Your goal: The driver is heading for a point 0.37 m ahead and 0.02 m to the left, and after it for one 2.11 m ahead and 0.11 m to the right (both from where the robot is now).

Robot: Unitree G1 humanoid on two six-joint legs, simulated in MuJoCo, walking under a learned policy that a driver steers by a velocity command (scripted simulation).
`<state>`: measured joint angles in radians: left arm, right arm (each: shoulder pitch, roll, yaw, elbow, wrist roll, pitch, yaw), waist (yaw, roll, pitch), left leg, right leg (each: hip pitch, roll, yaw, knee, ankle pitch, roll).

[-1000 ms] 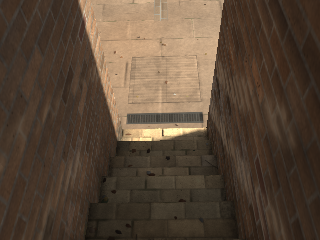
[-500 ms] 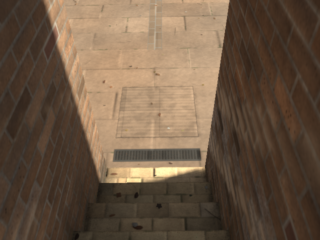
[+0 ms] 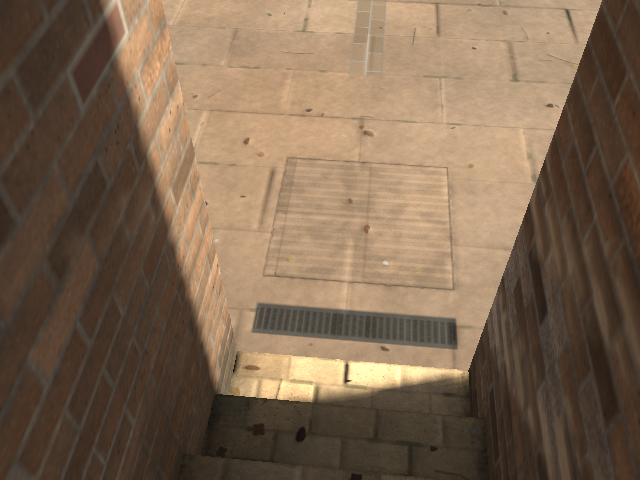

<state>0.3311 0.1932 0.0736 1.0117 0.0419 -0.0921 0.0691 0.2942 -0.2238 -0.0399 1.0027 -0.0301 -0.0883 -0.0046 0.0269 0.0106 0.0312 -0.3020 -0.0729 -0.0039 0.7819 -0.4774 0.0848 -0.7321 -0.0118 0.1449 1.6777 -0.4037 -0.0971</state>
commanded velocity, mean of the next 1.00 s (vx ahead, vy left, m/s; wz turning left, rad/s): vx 1.00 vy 0.00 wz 0.00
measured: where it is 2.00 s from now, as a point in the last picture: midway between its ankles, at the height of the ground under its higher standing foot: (334, 255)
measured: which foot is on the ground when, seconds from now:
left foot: down 0.00-0.20, up 0.22-0.52, down 0.54-0.82, up 0.84-1.00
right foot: up 0.00-0.20, down 0.22-0.52, up 0.54-0.82, down 0.84-1.00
